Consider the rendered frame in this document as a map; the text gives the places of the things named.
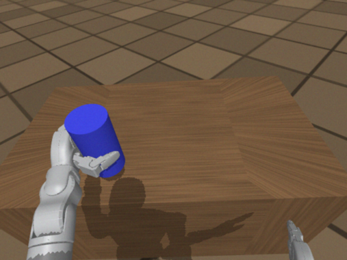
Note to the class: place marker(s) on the left robot hand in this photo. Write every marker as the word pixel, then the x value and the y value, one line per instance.
pixel 64 151

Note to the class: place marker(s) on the left robot arm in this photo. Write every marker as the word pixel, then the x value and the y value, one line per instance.
pixel 53 228

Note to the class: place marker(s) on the can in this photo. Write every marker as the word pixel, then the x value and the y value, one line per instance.
pixel 91 129

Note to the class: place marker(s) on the right robot hand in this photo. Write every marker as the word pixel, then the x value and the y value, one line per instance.
pixel 298 249

